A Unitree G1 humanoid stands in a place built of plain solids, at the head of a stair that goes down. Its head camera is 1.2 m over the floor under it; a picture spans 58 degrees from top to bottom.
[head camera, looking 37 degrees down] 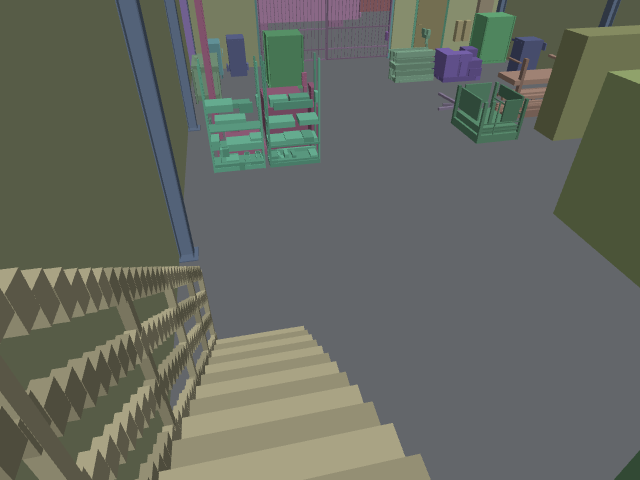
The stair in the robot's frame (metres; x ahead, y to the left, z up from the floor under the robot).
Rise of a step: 0.20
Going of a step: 0.24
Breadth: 1.04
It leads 12 degrees to the left of straight ahead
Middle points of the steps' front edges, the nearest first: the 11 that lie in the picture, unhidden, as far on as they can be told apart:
0.93 0.19 -0.59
1.17 0.24 -0.79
1.40 0.29 -0.99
1.64 0.34 -1.19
1.87 0.39 -1.39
2.11 0.44 -1.59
2.35 0.49 -1.79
2.58 0.54 -1.99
2.82 0.60 -2.19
3.05 0.65 -2.39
3.29 0.70 -2.59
